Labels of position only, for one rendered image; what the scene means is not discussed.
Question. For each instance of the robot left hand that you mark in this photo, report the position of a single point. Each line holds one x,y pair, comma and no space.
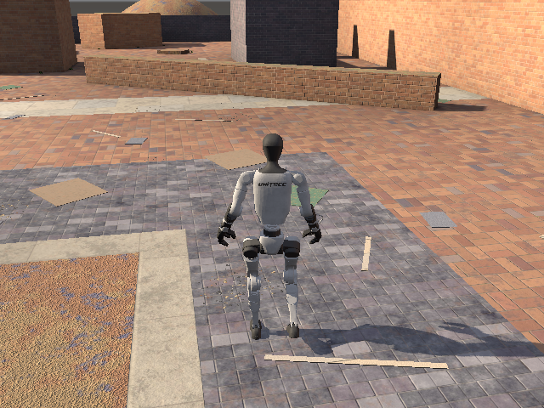
221,234

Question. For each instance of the robot left forearm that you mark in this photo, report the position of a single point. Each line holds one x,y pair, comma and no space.
227,221

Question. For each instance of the robot right foot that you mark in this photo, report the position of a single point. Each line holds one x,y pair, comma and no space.
293,331

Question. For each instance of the right robot upper arm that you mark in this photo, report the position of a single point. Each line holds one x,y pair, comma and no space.
299,179

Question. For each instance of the robot right hand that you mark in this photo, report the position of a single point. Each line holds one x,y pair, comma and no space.
316,234

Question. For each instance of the robot right thigh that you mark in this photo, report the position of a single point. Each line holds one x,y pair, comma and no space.
291,249

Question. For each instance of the left robot upper arm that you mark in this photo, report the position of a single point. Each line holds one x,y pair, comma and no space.
240,192

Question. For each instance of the robot right forearm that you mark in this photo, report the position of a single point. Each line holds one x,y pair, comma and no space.
312,221

